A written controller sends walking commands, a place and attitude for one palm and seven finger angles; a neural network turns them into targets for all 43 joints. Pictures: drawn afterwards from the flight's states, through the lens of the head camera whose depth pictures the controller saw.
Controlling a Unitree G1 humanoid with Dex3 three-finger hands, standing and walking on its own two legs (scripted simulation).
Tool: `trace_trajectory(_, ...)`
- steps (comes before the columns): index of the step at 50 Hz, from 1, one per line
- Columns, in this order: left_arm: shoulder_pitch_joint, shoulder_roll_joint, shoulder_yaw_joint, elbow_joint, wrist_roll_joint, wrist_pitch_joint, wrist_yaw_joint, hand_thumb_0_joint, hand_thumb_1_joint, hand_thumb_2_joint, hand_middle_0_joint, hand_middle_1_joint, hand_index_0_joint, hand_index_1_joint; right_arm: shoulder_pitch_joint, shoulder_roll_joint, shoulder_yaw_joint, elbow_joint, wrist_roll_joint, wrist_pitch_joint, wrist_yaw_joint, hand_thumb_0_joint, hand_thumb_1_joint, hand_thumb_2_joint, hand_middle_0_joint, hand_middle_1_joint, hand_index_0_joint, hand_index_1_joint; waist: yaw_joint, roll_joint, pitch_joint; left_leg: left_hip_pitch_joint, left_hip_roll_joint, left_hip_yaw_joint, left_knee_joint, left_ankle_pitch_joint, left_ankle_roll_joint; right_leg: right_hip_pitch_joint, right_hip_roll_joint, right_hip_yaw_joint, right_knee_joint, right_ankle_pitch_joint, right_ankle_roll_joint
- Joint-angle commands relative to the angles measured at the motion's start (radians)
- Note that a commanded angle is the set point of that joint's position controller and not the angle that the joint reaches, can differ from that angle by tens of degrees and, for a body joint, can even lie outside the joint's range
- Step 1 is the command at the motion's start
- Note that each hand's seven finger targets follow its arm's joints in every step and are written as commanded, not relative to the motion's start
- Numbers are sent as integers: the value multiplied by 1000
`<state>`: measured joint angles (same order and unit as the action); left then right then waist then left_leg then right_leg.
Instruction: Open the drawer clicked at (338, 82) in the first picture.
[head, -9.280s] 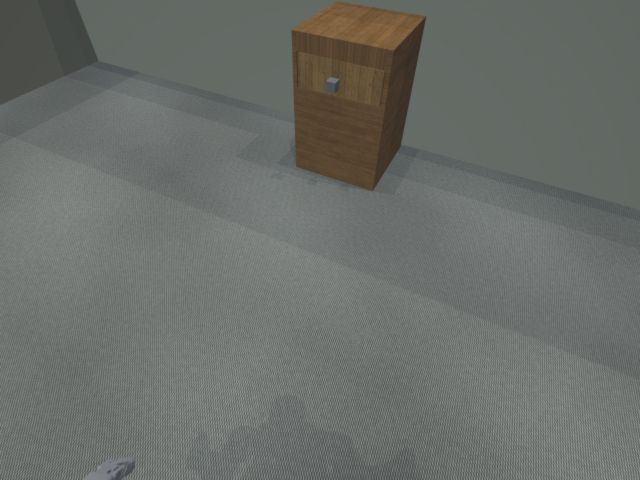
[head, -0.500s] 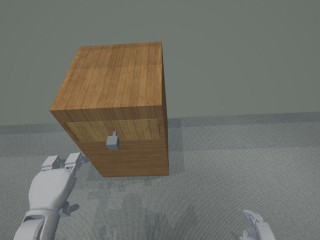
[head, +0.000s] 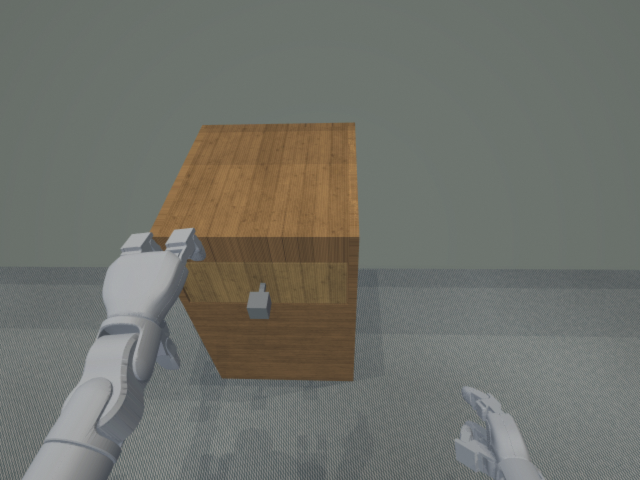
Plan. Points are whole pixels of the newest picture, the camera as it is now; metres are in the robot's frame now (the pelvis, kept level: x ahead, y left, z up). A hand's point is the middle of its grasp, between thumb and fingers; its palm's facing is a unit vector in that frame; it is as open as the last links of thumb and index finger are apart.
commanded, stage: raise the hand with hooked fingers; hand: left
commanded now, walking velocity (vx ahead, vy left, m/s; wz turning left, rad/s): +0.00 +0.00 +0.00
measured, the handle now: (260, 297) +0.53 +0.22 -0.24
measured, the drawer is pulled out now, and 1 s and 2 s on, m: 0.00 0.00 0.00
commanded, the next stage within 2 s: move the hooked fingers above the handle in 0.46 s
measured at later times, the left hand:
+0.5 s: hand (159, 295) +0.30 +0.25 +0.08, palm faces +0.09 -0.08 -0.99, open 13.9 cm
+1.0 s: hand (185, 304) +0.34 +0.25 +0.01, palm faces -0.04 -0.04 -1.00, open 13.9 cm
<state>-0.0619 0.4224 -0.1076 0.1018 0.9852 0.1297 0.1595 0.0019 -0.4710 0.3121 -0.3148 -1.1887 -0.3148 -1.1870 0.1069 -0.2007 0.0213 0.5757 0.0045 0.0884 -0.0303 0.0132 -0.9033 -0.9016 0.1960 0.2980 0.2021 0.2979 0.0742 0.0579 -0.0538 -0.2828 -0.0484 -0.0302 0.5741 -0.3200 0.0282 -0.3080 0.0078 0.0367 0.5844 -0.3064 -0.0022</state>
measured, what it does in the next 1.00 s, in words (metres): stands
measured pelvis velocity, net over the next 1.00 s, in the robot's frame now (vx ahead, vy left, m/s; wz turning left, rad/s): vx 0.00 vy -0.02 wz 0.01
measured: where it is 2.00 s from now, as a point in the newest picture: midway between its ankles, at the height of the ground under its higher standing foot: outside the picture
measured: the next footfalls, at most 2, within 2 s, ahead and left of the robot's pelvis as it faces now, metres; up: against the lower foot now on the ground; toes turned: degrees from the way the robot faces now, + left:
none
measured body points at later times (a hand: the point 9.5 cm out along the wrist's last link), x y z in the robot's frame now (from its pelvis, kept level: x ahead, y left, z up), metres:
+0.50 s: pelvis +0.00 +0.01 +0.01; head +0.02 -0.02 +0.45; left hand +0.29 +0.25 +0.13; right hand +0.17 -0.22 -0.11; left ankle -0.01 +0.10 -0.73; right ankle +0.00 -0.12 -0.73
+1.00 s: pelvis +0.00 -0.02 -0.01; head +0.05 -0.04 +0.44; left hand +0.34 +0.25 +0.06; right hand +0.16 -0.27 -0.13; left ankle -0.01 +0.10 -0.73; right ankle +0.00 -0.12 -0.73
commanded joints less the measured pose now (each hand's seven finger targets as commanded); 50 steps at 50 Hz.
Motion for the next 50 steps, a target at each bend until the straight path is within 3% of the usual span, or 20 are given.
trace_trajectory(1, -357, 192, 107, -162, 0, -1, -3, 0, -500, 300, -300, -1200, -300, -1200, -92, -130, -48, -133, 6, -38, -14, 0, -900, -900, 200, 300, 200, 300, -19, 8, -177, 93, 24, 4, -121, 308, -10, 82, 22, -62, -92, 183, -53)
trace_trajectory(3, -392, 191, 91, -155, -12, -9, -32, 0, -500, 300, -300, -1200, -300, -1200, -84, -134, -47, -129, 8, -40, -13, 0, -900, -900, 200, 300, 200, 300, -26, -1, -175, 106, 25, 0, -128, 309, -8, 84, 21, -63, -105, 187, -51)
trace_trajectory(4, -363, 178, 85, -132, -12, -12, -45, 0, -500, 300, -300, -1200, -300, -1200, -78, -133, -48, -128, 7, -39, -12, 0, -900, -900, 200, 300, 200, 300, -22, -32, -173, 104, 26, -1, -126, 328, -7, 87, 23, -66, -105, 197, -51)
trace_trajectory(7, -284, 170, 90, -116, -29, -34, -84, 0, -500, 300, -300, -1200, -300, -1200, -66, -140, -50, -136, 6, -34, -2, 0, -900, -900, 200, 300, 200, 300, -11, -49, -163, 96, 28, 1, -136, 339, -7, 105, 21, -69, -115, 205, -50)
trace_trajectory(9, -285, 183, 103, -159, -31, -63, -89, 0, -500, 300, -300, -1200, -300, -1200, -63, -145, -52, -139, 3, -33, 4, 0, -900, -900, 200, 300, 200, 300, -5, -24, -174, 100, 31, -5, -139, 365, -9, 109, 20, -69, -114, 212, -52)
trace_trajectory(13, -310, 224, 151, -234, -19, -120, -50, 0, -500, 300, -300, -1200, -300, -1200, -58, -142, -59, -139, -1, -40, 11, 0, -900, -900, 200, 300, 200, 300, 4, 29, -191, 113, 34, -25, -139, 393, -18, 100, 24, -70, -110, 197, -59)
trace_trajectory(16, -309, 278, 216, -277, -11, -149, 5, 0, -500, 300, -300, -1200, -300, -1200, -55, -145, -68, -133, -5, -49, 11, 0, -900, -900, 200, 300, 200, 300, 14, 42, -244, 130, 31, -30, -128, 424, -22, 111, 30, -65, -104, 215, -59)
trace_trajectory(21, -276, 226, 190, -213, -28, -117, 53, 0, -500, 300, -300, -1200, -300, -1200, -47, -146, -79, -111, 8, -51, 14, 0, -900, -900, 200, 300, 200, 300, 1, 8, -216, 104, 24, -8, -130, 387, -18, 94, 29, -66, -111, 218, -57)
trace_trajectory(25, -273, 190, 129, -176, -28, -64, 33, 0, -500, 300, -300, -1200, -300, -1200, -51, -154, -79, -106, 15, -44, 13, 0, -900, -900, 200, 300, 200, 300, -13, -35, -217, 92, 19, 9, -132, 359, -10, 102, 24, -63, -115, 229, -50)
trace_trajectory(27, -267, 179, 105, -169, -28, -50, 11, 0, -500, 300, -300, -1200, -300, -1200, -56, -154, -75, -113, 17, -42, 11, 0, -900, -900, 200, 300, 200, 300, -16, -27, -215, 90, 18, 8, -134, 334, -8, 105, 22, -63, -116, 208, -49)
trace_trajectory(28, -270, 183, 102, -177, -32, -50, 0, 0, -500, 300, -300, -1200, -300, -1200, -60, -154, -74, -116, 17, -40, 9, 0, -900, -900, 200, 300, 200, 300, -17, -26, -207, 93, 16, 10, -135, 329, -4, 110, 21, -61, -121, 214, -49)
trace_trajectory(30, -261, 174, 98, -86, -33, -48, -18, 0, -500, 300, -300, -1200, -300, -1200, -50, -156, -71, -110, 16, -37, 1, 0, -900, -900, 200, 300, 200, 300, -25, -93, -166, 59, 11, 23, -127, 294, 5, 93, 21, -59, -127, 213, -43)
trace_trajectory(31, -282, 205, 128, -43, -29, -55, -25, 0, -500, 300, -300, -1200, -300, -1200, -44, -163, -69, -103, 19, -33, -3, 0, -900, -900, 200, 300, 200, 300, -31, -116, -146, 35, 13, 28, -128, 264, 6, 82, 24, -56, -134, 194, -41)
trace_trajectory(33, -329, 209, 128, -2, -18, -85, -26, 0, -500, 300, -300, -1200, -300, -1200, -36, -158, -67, -104, 15, -33, -11, 0, -900, -900, 200, 300, 200, 300, -29, -126, -133, 6, 3, 36, -116, 230, 11, 67, 19, -50, -125, 177, -39)
trace_trajectory(36, -399, 269, 188, 11, 12, -150, 5, 0, -500, 300, -300, -1200, -300, -1200, -27, -155, -74, -98, 7, -39, -19, 0, -900, -900, 200, 300, 200, 300, -18, -62, -184, -2, -5, 39, -80, 235, 13, 48, 19, -36, -99, 185, -44)
trace_trajectory(38, -431, 275, 203, 0, 21, -195, 40, 0, -500, 300, -300, -1200, -300, -1200, -12, -145, -81, -94, 0, -47, -22, 0, -900, -900, 200, 300, 200, 300, -16, -2, -247, 4, -9, 39, -48, 271, 15, 53, 15, -27, -70, 231, -49)
trace_trajectory(41, -439, 304, 251, 69, 31, -230, 89, 0, -500, 300, -300, -1200, -300, -1200, 14, -146, -92, -77, -5, -48, -26, 0, -900, -900, 200, 300, 200, 300, -25, -23, -290, -48, -12, 42, -3, 284, 16, 43, 16, -18, -36, 278, -44)
trace_trajectory(43, -443, 256, 218, 118, 34, -235, 118, 0, -500, 300, -300, -1200, -300, -1200, 24, -144, -100, -71, -4, -52, -24, 0, -900, -900, 200, 300, 200, 300, -39, -32, -287, -85, -12, 49, 27, 278, 17, 8, 14, -17, -14, 297, -41)
trace_trajectory(46, -452, 256, 214, 229, 43, -215, 139, 0, -500, 300, -300, -1200, -300, -1200, 48, -158, -111, -56, 0, -48, -19, 0, -900, -900, 200, 300, 200, 300, -58, -59, -287, -143, -11, 54, 59, 268, 16, -30, 19, -17, 12, 309, -39)
trace_trajectory(50, -492, 215, 157, 279, 48, -206, 143, 0, -500, 300, -300, -1200, -300, -1200, 92, -168, -125, -51, 0, -43, -15, 0, -900, -900, 200, 300, 200, 300, -79, -57, -357, -155, -8, 59, 102, 290, 19, -53, 19, -20, 46, 350, -36)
